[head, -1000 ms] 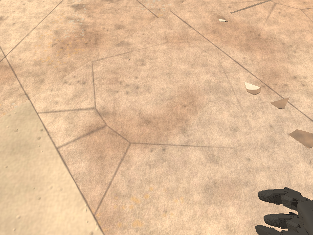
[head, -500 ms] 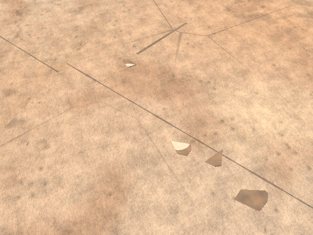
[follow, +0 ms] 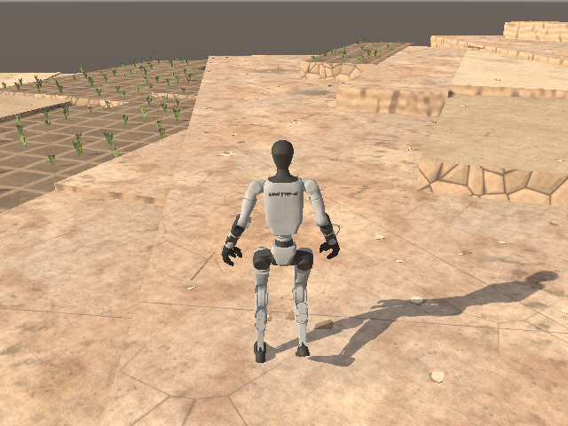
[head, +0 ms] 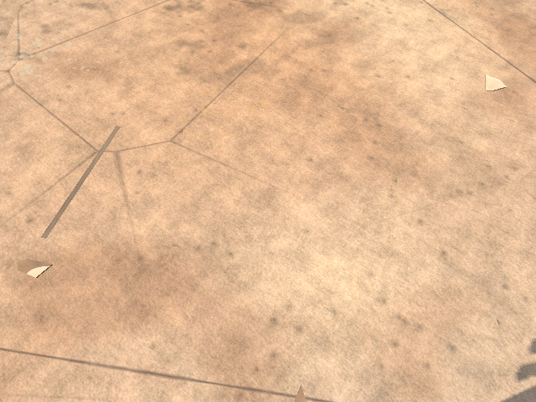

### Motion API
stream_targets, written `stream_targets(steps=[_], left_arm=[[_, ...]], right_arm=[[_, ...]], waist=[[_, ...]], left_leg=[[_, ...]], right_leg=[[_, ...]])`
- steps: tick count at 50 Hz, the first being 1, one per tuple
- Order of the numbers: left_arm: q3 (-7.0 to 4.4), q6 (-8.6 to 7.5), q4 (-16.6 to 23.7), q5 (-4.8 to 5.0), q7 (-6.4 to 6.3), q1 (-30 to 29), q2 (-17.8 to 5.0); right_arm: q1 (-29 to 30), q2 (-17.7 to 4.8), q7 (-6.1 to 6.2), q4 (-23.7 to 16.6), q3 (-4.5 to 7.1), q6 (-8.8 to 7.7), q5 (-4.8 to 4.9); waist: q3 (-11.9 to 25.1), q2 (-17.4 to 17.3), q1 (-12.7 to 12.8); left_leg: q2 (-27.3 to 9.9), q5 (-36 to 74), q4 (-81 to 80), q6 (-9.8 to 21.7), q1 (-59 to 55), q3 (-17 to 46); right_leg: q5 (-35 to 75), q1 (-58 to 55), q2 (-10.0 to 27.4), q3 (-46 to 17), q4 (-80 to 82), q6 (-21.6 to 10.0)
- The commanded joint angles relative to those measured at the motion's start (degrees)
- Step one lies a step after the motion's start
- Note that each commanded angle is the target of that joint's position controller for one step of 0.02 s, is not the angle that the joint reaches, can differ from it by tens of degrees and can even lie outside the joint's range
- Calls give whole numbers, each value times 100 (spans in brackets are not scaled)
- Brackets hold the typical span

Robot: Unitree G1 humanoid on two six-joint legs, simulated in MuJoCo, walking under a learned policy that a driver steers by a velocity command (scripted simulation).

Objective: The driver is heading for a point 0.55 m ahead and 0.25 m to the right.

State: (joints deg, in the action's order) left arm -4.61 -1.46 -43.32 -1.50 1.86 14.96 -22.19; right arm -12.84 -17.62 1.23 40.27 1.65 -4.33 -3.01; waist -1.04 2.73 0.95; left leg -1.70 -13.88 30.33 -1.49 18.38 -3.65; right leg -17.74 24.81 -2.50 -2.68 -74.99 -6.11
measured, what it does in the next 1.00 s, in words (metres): walks ahead, turning right: right foot, then left foot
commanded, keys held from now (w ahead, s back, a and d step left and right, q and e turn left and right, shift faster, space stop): w+e+shift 0.44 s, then shift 0.56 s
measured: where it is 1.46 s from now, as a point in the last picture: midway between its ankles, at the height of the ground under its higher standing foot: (353, 297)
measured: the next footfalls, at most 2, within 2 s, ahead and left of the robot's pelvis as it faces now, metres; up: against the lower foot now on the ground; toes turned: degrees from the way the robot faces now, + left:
right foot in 0.32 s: +0.45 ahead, -0.09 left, +0.00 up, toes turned -22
left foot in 0.70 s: +0.88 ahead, -0.15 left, +0.00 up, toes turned -38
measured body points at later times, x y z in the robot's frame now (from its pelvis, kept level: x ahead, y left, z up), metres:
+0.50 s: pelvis +0.44 -0.07 -0.01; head +0.47 -0.07 +0.44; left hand +0.60 +0.18 -0.14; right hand +0.48 -0.36 -0.09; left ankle +0.53 +0.09 -0.64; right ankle +0.41 -0.07 -0.73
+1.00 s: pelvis +0.71 -0.13 +0.00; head +0.74 -0.16 +0.45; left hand +1.00 -0.03 -0.10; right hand +0.66 -0.40 -0.12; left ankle +0.85 -0.12 -0.73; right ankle +0.66 -0.29 -0.71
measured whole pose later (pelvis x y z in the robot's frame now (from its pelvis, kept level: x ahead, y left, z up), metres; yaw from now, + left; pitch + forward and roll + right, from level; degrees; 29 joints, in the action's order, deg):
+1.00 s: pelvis +0.71 -0.13 +0.00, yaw -38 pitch +0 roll +1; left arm -1.8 1.5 -41.0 0.1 -2.0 6.9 -15.1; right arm -10.5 -12.9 -1.1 43.8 1.1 -2.8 -1.0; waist -4.2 0.7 -2.1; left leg 3.7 -3.4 24.3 3.5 21.2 -2.0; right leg -19.0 26.6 2.2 -5.5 -45.6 3.0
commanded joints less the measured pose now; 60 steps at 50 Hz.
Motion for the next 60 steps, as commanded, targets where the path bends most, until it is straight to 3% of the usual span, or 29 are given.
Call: stream_targets(steps=[1,6,10,12,14,15,16,17,18,20,23,26,28,29,32,34,35,36,37,38,40,42,45,47,52,54,55,57,60], left_arm=[[166,118,782,-83,201,-543,212],[299,203,1321,-29,307,-1352,225],[381,160,1426,-25,440,-2095,271],[341,129,1291,-20,387,-1810,175],[166,94,886,-5,264,-374,-181],[-8,52,472,7,154,907,-449],[-190,63,220,64,-13,1207,-686],[-323,189,427,-11,-86,527,-1367],[-378,252,648,-32,-108,869,-1415],[-290,156,410,30,-197,637,-908],[-85,-114,398,80,-266,149,-429],[-71,-276,250,95,-190,118,-453],[-66,-294,76,154,-127,339,-328],[-32,-295,163,530,-292,543,24],[-79,-138,-185,346,-456,1082,-295],[-79,-68,-143,236,-453,814,-237],[-44,-59,26,196,-424,454,-138],[108,-52,120,74,-367,1024,412],[188,-76,-68,294,-251,2149,334],[98,20,-178,348,-226,1849,-150],[35,187,216,278,-315,402,-263],[54,314,277,249,-349,462,17],[197,277,215,172,-413,559,517],[230,257,222,128,-421,367,526],[127,402,254,49,-361,-121,294],[116,361,360,-56,-377,-230,179],[18,356,314,-18,-391,-418,-208],[138,238,266,-22,-367,-559,333],[169,79,218,18,-349,-677,454]], right_arm=[[-884,-250,-64,204,105,-167,132],[-697,-381,-148,411,133,-347,136],[-1155,-664,-84,646,188,-323,117],[-1377,-991,0,657,261,-220,139],[-1119,-1328,78,551,361,-18,110],[-828,-1347,57,395,374,65,91],[-815,-1086,-29,366,353,96,37],[-1098,-367,-119,-173,181,39,27],[-524,-702,-104,-636,174,-118,109],[-106,-711,-95,-656,100,-274,107],[-412,-609,-90,-499,64,54,-108],[171,-194,-140,-752,-71,123,-25],[374,43,-192,-745,-160,77,59],[1280,-9,-131,-971,-79,-222,252],[1430,-221,-147,-1089,50,-395,293],[602,-539,-132,-887,240,-418,217],[-331,-664,-147,-649,302,-418,162],[-958,-897,-170,-507,267,-408,-2],[-1241,-754,-273,-361,244,-373,29],[-769,-669,-263,-574,284,-276,131],[295,-227,-192,-636,102,-103,230],[606,-182,-202,-503,49,-49,160],[803,-199,-267,-305,90,-66,143],[654,-315,-235,-150,152,-17,183],[822,-291,-171,-78,111,228,262],[496,-31,-175,75,11,235,210],[151,-137,-172,87,65,245,207],[406,-104,-117,98,72,255,155],[228,-39,-61,260,74,307,137]], waist=[[45,-829,-230],[-412,-759,48],[-761,-447,-143],[-354,-743,79],[438,-997,903],[958,-930,1416],[954,-265,1307],[1033,1167,352],[1880,342,743],[325,-662,281],[-277,-882,-455],[-486,-759,-462],[-124,-411,-198],[-77,-894,301],[205,24,352],[642,350,-272],[1093,357,-813],[2075,-1149,-661],[3381,-2042,-421],[3227,-1172,-592],[1305,-52,-327],[597,-422,97],[714,-770,235],[1131,-881,124],[567,-978,100],[304,-636,55],[131,75,-320],[77,315,-285],[49,305,-368]], left_leg=[[-1461,-158,-1798,566,-1565,1543],[-1243,1764,-2268,419,-1095,-225],[-951,3995,-2310,169,-1464,-1223],[-1075,6669,-1468,91,-2086,-1324],[-1363,7852,481,166,-2041,-1202],[-1415,7305,2147,274,-1327,-1048],[-748,2892,4180,207,40,-1011],[206,-1601,6414,-112,2409,-703],[196,-1258,6714,-85,3226,597],[-324,-656,5423,-31,3168,795],[-662,-1012,4315,-291,2026,758],[-564,-113,2567,-315,1182,277],[-209,1505,1352,-56,337,-1],[89,2122,751,-148,207,200],[418,3056,-422,37,101,373],[546,3256,-583,232,-795,243],[155,4110,-463,366,-1848,424],[-1569,7153,414,1258,-3698,1950],[-2726,6393,202,2289,-4858,4341],[-2511,4721,-149,2200,-4367,4248],[-1703,2966,-759,1702,-2036,2915],[-1160,2582,-1216,1467,-537,2221],[-782,3940,-1289,1460,129,1257],[-927,3832,-1227,1548,-124,1255],[-789,-1238,-1642,1121,795,1471],[-504,-1959,-1368,626,1035,1326],[-84,-1660,-1149,396,808,820],[77,-675,-591,214,-196,515],[25,-174,-472,270,-527,494]], right_leg=[[278,2039,776,-198,-122,99],[1451,2076,839,169,931,124],[1789,1207,385,1207,2760,-238],[1440,544,-77,1517,3044,-439],[833,-1011,-402,1366,3095,-678],[642,-2499,-475,1001,3441,-900],[309,-3641,-195,293,3836,-1047],[780,-4740,1150,-2490,4159,-1765],[-173,-5199,1598,-4103,5296,-2295],[-114,-3415,1476,-3754,6143,-1839],[1783,-1349,872,-2480,6161,-1606],[4601,-287,347,-1315,6005,-1216],[5080,-286,-134,-683,5734,-729],[3908,-217,48,-1063,5627,-613],[3263,-1513,263,-1424,5186,-345],[4089,-1834,166,-1350,4029,12],[3788,-1518,-2,-1150,2775,309],[-754,-219,-705,-891,107,751],[-2301,727,-936,-1509,-1280,831],[-1843,862,-490,-1608,-1614,924],[-1214,1015,-41,-811,-868,984],[-957,429,251,-509,45,942],[-864,-465,371,-131,1953,1004],[-226,-819,473,-154,2657,994],[595,-1642,383,70,4098,611],[578,-1811,795,-425,4830,310],[-468,-1123,909,-659,4963,102],[-1420,-169,774,-646,5411,199],[-967,-35,698,-563,5353,378]])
